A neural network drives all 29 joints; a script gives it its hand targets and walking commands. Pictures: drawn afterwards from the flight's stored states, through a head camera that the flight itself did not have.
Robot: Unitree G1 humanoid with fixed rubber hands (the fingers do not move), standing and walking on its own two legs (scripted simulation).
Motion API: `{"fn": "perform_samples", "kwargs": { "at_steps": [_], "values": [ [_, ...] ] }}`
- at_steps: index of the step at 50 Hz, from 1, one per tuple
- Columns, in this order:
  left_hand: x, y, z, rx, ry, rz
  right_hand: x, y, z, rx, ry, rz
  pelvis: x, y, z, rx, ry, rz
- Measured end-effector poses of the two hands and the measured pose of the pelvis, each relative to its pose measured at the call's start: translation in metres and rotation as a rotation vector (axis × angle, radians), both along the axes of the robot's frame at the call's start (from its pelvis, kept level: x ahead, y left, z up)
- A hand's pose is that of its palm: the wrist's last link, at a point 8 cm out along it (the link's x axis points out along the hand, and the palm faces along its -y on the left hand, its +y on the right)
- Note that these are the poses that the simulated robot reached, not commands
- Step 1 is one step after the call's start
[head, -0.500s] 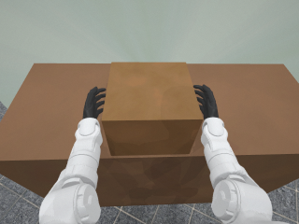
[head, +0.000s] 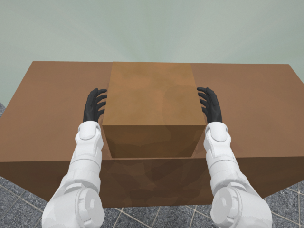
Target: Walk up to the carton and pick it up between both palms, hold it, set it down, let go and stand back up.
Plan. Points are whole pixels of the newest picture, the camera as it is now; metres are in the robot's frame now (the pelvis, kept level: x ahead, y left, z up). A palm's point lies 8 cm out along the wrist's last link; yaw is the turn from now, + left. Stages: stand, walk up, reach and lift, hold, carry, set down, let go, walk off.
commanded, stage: set down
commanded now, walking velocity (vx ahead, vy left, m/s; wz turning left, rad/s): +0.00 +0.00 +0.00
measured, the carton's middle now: (151, 109) +0.46 +0.04 +0.02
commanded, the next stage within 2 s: none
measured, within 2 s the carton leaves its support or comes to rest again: neither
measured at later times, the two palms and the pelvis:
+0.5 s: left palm (91, 118) +0.39 +0.20 +0.05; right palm (212, 118) +0.41 -0.13 +0.06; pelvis +0.00 +0.00 +0.00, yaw +0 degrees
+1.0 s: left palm (92, 119) +0.40 +0.20 +0.04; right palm (211, 118) +0.42 -0.13 +0.05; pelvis +0.00 +0.00 +0.00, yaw +0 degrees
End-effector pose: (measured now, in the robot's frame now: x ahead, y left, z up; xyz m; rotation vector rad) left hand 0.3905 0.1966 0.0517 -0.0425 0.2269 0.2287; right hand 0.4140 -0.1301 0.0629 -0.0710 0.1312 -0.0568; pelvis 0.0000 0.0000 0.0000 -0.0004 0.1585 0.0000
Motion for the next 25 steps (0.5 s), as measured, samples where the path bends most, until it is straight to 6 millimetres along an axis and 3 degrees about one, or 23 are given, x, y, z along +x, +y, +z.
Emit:
{"fn": "perform_samples", "kwargs": {
  "at_steps": [25],
  "values": [
    [0.0002, 0.0016, -0.0019, 0.030, 0.000, -0.012, -0.0023, 0.0013, -0.0039, 0.011, -0.001, -0.012, 0.0007, 0.0018, 0.0004, -0.001, -0.013, 0.001]
  ]
}}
